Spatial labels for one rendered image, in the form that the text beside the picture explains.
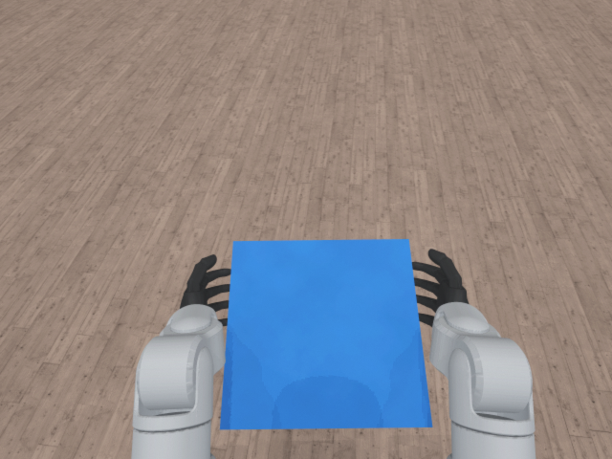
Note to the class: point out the right robot forearm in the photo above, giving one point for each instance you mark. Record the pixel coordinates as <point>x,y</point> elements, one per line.
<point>490,386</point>

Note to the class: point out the carton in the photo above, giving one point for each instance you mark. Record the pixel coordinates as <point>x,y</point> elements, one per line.
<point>323,334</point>

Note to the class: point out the robot right hand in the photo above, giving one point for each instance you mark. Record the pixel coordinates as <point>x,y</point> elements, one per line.
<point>448,290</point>

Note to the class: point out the left robot forearm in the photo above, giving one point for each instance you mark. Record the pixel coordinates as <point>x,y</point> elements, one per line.
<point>173,401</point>

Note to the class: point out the robot left hand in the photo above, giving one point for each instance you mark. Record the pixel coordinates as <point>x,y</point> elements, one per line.
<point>196,292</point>

